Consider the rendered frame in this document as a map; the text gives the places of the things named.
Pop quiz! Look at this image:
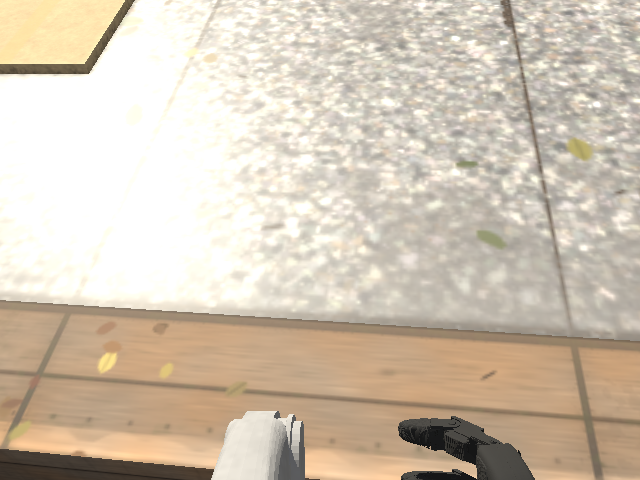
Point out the robot right hand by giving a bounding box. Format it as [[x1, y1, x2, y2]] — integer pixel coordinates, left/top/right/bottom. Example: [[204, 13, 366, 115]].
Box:
[[398, 416, 535, 480]]

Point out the left robot thigh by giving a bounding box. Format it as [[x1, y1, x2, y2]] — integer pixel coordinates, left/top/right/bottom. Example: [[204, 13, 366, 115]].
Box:
[[211, 411, 305, 480]]

